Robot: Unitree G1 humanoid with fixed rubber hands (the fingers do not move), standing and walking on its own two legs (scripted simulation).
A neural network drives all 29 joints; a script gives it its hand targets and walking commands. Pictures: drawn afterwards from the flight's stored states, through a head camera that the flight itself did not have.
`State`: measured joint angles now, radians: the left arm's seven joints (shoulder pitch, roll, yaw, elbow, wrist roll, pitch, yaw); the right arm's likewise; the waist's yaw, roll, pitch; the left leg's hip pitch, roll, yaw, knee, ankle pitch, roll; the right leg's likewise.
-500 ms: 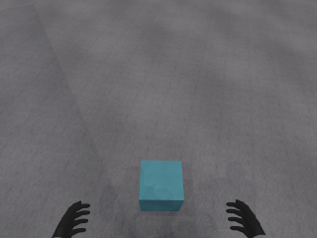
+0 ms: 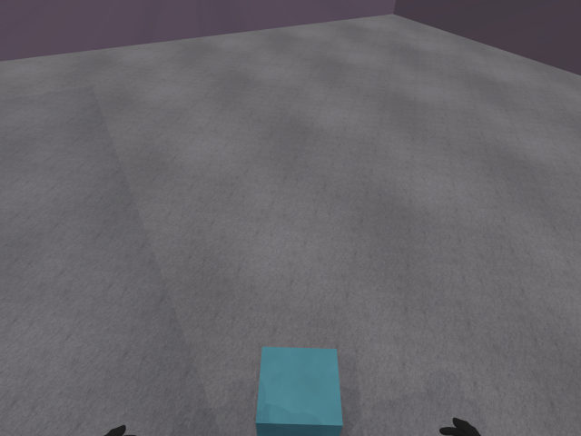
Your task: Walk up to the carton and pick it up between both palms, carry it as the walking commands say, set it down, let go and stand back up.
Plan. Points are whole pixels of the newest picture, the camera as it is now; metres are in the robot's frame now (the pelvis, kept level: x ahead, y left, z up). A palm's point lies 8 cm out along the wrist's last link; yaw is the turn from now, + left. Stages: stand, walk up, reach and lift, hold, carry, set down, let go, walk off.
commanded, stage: stand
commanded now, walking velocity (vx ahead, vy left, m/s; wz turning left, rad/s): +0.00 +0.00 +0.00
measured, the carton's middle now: (297, 399) +0.44 -0.03 -0.65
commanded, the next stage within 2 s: none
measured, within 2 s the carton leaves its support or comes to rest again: neither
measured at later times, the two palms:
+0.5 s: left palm out of the picture +0.05 +0.29 -0.10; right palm out of the picture +0.02 -0.28 -0.10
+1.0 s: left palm out of the picture +0.00 +0.30 -0.11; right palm out of the picture +0.00 -0.29 -0.11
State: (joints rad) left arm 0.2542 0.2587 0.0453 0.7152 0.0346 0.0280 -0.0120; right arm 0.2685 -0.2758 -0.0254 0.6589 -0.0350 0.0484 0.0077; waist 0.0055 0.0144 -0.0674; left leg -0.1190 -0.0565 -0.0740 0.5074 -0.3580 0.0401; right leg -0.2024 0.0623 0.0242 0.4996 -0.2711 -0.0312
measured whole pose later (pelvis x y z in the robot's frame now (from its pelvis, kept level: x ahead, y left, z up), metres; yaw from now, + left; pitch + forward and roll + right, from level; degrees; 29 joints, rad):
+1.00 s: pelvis -0.05 +0.00 +0.01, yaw +0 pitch -3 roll +0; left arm 0.23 0.34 0.01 1.09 0.02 -0.03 -0.01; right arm 0.29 -0.33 -0.01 1.01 -0.01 -0.04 -0.01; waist 0.01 -0.01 -0.07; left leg -0.12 -0.07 -0.07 0.42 -0.24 0.04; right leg -0.19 0.04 0.03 0.40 -0.15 -0.02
